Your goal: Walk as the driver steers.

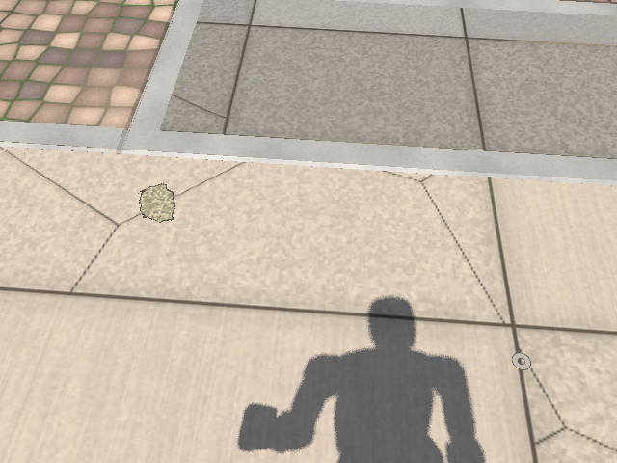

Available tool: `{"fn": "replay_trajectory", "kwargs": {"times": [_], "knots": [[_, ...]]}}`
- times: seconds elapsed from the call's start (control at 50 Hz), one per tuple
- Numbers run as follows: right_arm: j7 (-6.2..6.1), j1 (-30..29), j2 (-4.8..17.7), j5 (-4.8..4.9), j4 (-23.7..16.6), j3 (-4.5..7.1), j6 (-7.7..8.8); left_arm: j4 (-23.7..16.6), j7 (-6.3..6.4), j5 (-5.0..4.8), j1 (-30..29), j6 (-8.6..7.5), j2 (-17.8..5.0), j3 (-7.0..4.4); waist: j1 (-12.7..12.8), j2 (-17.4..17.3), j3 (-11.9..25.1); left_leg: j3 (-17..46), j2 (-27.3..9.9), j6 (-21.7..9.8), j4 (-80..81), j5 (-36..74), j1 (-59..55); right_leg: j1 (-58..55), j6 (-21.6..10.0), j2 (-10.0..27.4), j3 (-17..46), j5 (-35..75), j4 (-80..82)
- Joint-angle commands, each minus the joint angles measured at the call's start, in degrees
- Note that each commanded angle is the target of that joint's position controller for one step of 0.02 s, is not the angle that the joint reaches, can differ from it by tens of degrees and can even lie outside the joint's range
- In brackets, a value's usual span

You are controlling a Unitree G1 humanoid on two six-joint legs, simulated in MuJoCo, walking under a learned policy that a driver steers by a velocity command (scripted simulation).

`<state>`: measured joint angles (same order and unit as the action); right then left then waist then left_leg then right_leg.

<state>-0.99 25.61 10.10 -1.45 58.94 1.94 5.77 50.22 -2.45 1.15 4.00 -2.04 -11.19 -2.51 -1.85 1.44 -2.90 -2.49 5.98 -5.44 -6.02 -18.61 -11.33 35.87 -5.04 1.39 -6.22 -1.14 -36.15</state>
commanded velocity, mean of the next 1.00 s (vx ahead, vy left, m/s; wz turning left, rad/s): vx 0.38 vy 0.00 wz -0.27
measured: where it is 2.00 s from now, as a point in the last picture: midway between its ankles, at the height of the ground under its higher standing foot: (337, 423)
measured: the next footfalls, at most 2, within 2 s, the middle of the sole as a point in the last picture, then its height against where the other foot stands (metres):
right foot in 0.08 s outside the picture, level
left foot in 0.62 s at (296, 409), level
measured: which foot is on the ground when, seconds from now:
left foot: down 0.00-0.06, up 0.08-0.60, down 0.62-1.00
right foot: up 0.00-0.06, down 0.08-0.62, up 0.64-1.00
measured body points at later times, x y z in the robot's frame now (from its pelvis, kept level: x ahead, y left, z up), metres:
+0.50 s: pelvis +0.30 -0.02 +0.01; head +0.33 -0.05 +0.46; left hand +0.33 +0.24 -0.11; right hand +0.45 -0.29 -0.10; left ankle +0.51 +0.09 -0.68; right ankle +0.18 -0.06 -0.73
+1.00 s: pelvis +0.50 -0.03 +0.02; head +0.53 -0.03 +0.46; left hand +0.67 +0.16 -0.13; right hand +0.45 -0.27 -0.13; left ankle +0.53 +0.04 -0.73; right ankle +0.51 -0.17 -0.71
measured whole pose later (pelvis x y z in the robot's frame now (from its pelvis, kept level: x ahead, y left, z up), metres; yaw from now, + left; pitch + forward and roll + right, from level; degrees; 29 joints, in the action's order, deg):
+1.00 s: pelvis +0.50 -0.03 +0.02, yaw -18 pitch +0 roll +1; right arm -0.1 18.3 11.0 -1.0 54.2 -0.2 3.8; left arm 52.7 0.7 1.1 9.9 0.1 -11.8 -1.0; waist -1.5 2.1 -2.9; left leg -3.9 3.4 -4.4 -20.2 -10.3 10.0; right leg 22.7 -0.4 0.8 1.4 -13.6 -37.7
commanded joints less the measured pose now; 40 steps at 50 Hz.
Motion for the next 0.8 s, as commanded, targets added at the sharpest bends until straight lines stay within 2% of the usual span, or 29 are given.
{"fn": "replay_trajectory", "kwargs": {"times": [0.02,0.04,0.06,0.08,0.1,0.12,0.14,0.16,0.18,0.2,0.22,0.26,0.3,0.34,0.4,0.46,0.5,0.54,0.56,0.58,0.6,0.62,0.64,0.66,0.68,0.7,0.72,0.74,0.8], "knots": [[-1.33,1.89,8.45,-0.46,-0.90,1.38,0.62,-2.92,0.68,-0.10,0.56,-1.10,-4.43,-1.03,3.05,-6.48,-0.07,-2.18,-17.47,-0.92,-12.34,69.38,1.78,-8.54,-3.67,-5.26,-2.96,-4.94,2.07],[-1.63,1.40,9.43,-0.85,-0.93,1.66,0.22,-0.88,1.02,-0.13,7.30,-1.32,-5.73,-1.69,5.80,-7.18,3.50,-2.78,-17.71,-0.48,-21.36,74.09,0.91,-14.04,-4.82,-6.96,-3.04,-7.49,2.66],[-1.58,0.39,10.68,-0.64,-1.30,2.01,-0.21,1.61,1.27,0.09,15.10,-1.64,-7.01,-2.44,9.15,-7.18,7.26,-3.61,-17.29,-0.20,-32.85,71.01,3.19,-22.49,-6.04,-7.76,-2.44,-6.89,6.41],[-1.22,-1.35,10.76,0.01,-2.70,1.90,-0.14,3.14,1.64,1.21,22.46,-1.73,-9.64,-3.52,13.01,-5.03,11.22,-4.87,-15.64,0.02,-48.52,56.05,13.81,-35.08,-9.06,-1.65,5.89,-9.69,8.64],[0.07,3.54,4.90,1.79,-5.03,0.97,0.00,3.25,1.78,1.96,25.28,-1.35,-16.14,-5.45,9.34,9.12,17.45,-4.38,-4.14,3.28,-74.81,8.29,38.73,-53.92,-20.36,16.12,36.60,-10.07,9.74],[0.64,-1.53,8.31,0.46,-6.61,1.56,0.63,3.36,1.20,-0.50,21.43,-0.73,-14.06,-4.98,8.19,3.60,18.32,5.43,-1.72,1.98,-80.60,-7.59,47.99,-53.67,-21.17,17.30,50.30,-13.17,19.06],[1.03,-7.26,8.73,0.44,-9.27,1.54,1.28,2.22,1.26,-0.91,15.53,-0.66,-12.70,-4.50,6.18,1.29,8.70,7.27,-6.00,1.30,-77.69,-1.81,52.30,-45.05,-18.73,16.23,41.77,-15.35,21.11],[1.21,-8.77,9.07,0.46,-9.74,1.52,1.82,1.72,1.22,-0.64,12.90,-0.71,-9.29,-3.66,4.44,-3.59,4.65,6.58,-8.36,1.28,-73.11,2.08,50.39,-37.29,-16.34,14.69,36.29,-11.40,23.07],[1.18,-9.03,8.42,0.13,-9.77,1.57,1.41,1.58,1.43,-0.58,11.82,-0.97,-7.63,-3.11,2.52,-5.42,1.76,6.35,-9.77,1.88,-69.43,2.78,47.57,-30.94,-14.41,12.13,31.59,-5.52,23.85],[1.19,-8.07,7.62,-0.66,-10.15,1.36,0.29,1.79,1.81,-0.81,11.41,-1.28,-6.59,-2.59,0.57,-4.91,0.93,6.19,-10.68,3.06,-66.36,2.62,44.30,-26.09,-13.06,9.61,27.68,-1.23,24.54],[1.32,-7.40,6.65,-1.16,-10.28,1.17,-0.83,1.84,1.97,-0.96,11.93,-1.82,-6.98,-2.49,-0.15,-3.77,1.16,5.86,-11.20,4.05,-63.65,2.28,42.49,-23.86,-12.50,8.14,25.11,1.48,24.81],[1.51,-8.69,5.93,-1.54,-11.45,0.91,-2.27,2.20,2.09,-1.20,14.12,-2.67,-9.10,-2.90,-0.31,-2.11,0.96,4.13,-11.49,5.77,-58.95,3.46,42.81,-21.82,-12.29,6.08,21.90,6.03,25.20],[1.71,-14.19,6.40,-1.52,-13.93,0.87,-2.78,2.11,2.14,-1.37,16.19,-2.72,-10.19,-3.11,0.91,-0.69,-0.32,2.78,-11.82,7.30,-52.66,8.05,45.53,-21.59,-11.20,4.57,20.87,7.02,26.22],[1.87,-19.93,6.76,-1.28,-16.19,0.83,-3.00,2.08,2.06,-1.45,18.98,-2.42,-9.98,-3.08,3.09,0.64,-0.78,2.09,-11.42,8.17,-46.13,13.19,48.31,-24.15,-9.20,3.58,21.00,8.99,25.77],[2.33,-24.80,6.42,-0.97,-18.04,0.42,-3.01,2.13,2.24,-1.44,22.65,-2.09,-9.91,-3.05,5.67,2.00,0.57,1.66,-10.21,8.07,-38.65,18.74,49.99,-30.62,-6.63,3.04,20.49,13.35,23.84],[2.71,-29.90,5.93,-0.72,-19.86,-0.23,-2.61,2.49,2.77,-0.97,25.39,-2.11,-9.09,-2.57,7.78,2.50,0.25,0.68,-8.96,7.02,-32.25,20.24,50.12,-35.92,-6.12,3.82,20.58,17.04,22.75],[2.83,-32.04,6.23,-0.44,-20.97,-0.44,-2.12,2.45,3.15,-0.43,25.95,-2.22,-9.47,-2.43,8.29,2.92,-0.05,0.35,-8.02,5.68,-28.54,19.41,48.78,-38.99,-6.40,5.38,21.31,19.65,21.67],[2.70,-29.31,7.72,-0.27,-20.79,-0.07,-1.59,1.85,3.59,-0.14,23.88,-2.52,-10.78,-2.56,5.91,3.46,0.35,1.13,-7.18,3.61,-24.56,16.53,43.22,-40.22,-5.34,7.09,21.71,24.25,19.43],[2.37,-25.41,8.98,-0.20,-19.67,0.43,-1.33,1.45,3.66,-0.08,22.29,-2.76,-11.63,-2.69,3.89,3.84,1.64,0.91,-5.80,2.48,-23.13,13.98,37.71,-40.08,-4.38,7.15,21.20,30.84,16.39],[1.80,-19.28,10.45,0.00,-17.71,1.11,-1.00,1.36,3.49,0.14,21.44,-2.94,-12.34,-2.81,1.27,3.69,4.59,0.40,-4.10,1.31,-21.75,11.94,30.76,-40.34,-3.61,6.33,20.34,37.14,9.96],[1.09,-11.16,11.46,-0.42,-15.39,1.57,-0.28,1.37,3.19,-0.20,20.58,-3.10,-12.00,-2.65,-2.79,1.66,8.58,1.07,-5.37,-0.20,-18.17,16.94,20.43,-37.55,-2.31,3.57,17.90,36.18,-0.33],[0.17,-2.49,14.80,-1.93,-14.43,2.22,0.36,-0.35,3.03,-0.96,21.40,-3.39,-8.94,-1.76,-5.07,-3.07,16.14,12.19,-17.20,-2.66,-20.38,22.78,5.99,-27.98,-1.18,0.42,16.19,18.25,-15.06],[0.63,-0.83,19.83,-2.22,-13.29,3.87,-0.26,1.13,3.26,-3.96,32.90,-2.65,-4.01,-0.98,-0.93,-18.14,23.67,36.17,-33.17,-13.48,-19.56,39.02,-8.20,-10.93,1.79,-10.02,10.17,-28.66,-35.40],[1.37,-3.18,14.86,0.05,-13.91,3.15,-1.01,2.37,3.97,-1.33,30.66,-2.07,-9.83,-1.86,-0.33,-7.14,20.42,38.47,-30.82,-12.97,-17.04,41.67,-2.22,-7.71,1.36,-7.27,13.18,-28.76,-39.77],[1.50,-8.51,10.75,0.57,-14.35,1.89,-0.80,1.40,3.88,-0.78,24.46,-1.95,-8.96,-1.86,0.70,-3.45,11.64,28.22,-28.14,-11.46,-16.34,46.18,5.86,-6.72,1.91,-5.70,14.08,-24.80,-38.67],[1.63,-10.91,7.97,0.31,-14.17,1.05,-0.52,0.58,3.70,-0.54,20.97,-1.93,-7.89,-1.51,1.21,-1.67,8.02,21.57,-25.22,-9.45,-15.16,51.50,10.48,-6.49,2.26,-4.02,13.67,-22.87,-35.67],[1.39,-10.78,6.83,0.54,-13.41,0.57,-0.23,0.17,3.31,-0.14,18.90,-1.40,-7.76,-1.59,1.48,-3.46,6.14,16.80,-22.62,-7.56,-13.78,54.16,12.93,-6.68,2.58,-2.74,13.31,-22.05,-32.65],[1.18,-10.75,6.54,0.83,-12.43,0.29,-0.12,0.27,2.83,0.32,19.57,-0.60,-7.20,-1.47,2.73,-5.63,5.84,13.41,-20.60,-6.28,-12.35,54.78,15.86,-9.09,3.16,-2.38,12.56,-21.22,-30.09],[1.19,-10.04,7.78,0.86,-10.87,0.03,0.66,1.41,2.23,0.39,21.15,1.05,-5.23,-1.08,4.86,-6.64,7.61,8.27,-18.81,-6.35,-11.16,60.48,19.52,-13.95,4.47,-3.43,10.82,-18.69,-25.10]]}}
